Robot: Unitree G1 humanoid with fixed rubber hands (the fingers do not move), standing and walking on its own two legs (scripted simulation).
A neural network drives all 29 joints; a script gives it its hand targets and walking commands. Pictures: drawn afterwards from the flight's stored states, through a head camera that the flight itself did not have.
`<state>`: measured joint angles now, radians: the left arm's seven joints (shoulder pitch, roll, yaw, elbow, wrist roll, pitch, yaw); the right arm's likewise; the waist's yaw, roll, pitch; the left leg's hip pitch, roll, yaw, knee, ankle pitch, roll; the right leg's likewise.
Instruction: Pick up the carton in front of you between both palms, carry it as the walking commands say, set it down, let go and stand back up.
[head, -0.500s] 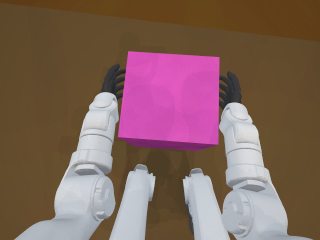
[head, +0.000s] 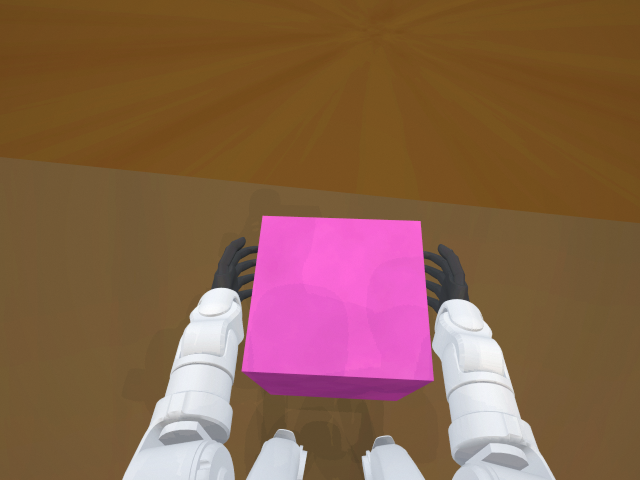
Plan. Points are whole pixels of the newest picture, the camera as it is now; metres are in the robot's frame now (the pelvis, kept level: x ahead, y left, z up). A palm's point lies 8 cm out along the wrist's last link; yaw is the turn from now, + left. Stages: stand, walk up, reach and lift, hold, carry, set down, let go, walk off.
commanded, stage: reach and lift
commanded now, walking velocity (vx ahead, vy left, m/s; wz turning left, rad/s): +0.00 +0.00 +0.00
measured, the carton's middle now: (336, 318) +0.36 +0.01 -0.10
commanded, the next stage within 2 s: hold in 1.48 s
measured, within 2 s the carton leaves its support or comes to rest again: neither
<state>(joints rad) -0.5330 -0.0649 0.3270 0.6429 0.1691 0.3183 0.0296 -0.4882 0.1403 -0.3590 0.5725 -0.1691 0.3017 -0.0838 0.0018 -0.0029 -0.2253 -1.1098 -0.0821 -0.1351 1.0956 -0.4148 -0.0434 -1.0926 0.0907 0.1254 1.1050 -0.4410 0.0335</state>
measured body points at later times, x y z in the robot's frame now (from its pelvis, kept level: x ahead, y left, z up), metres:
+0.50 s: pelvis +0.03 +0.00 +0.09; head +0.00 +0.00 +0.54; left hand +0.34 +0.15 +0.11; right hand +0.34 -0.15 +0.11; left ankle +0.05 +0.13 -0.65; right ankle +0.04 -0.13 -0.65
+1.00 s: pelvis +0.03 +0.00 +0.10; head +0.00 +0.00 +0.55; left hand +0.34 +0.15 +0.12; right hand +0.34 -0.15 +0.12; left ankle +0.05 +0.13 -0.65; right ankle +0.04 -0.13 -0.65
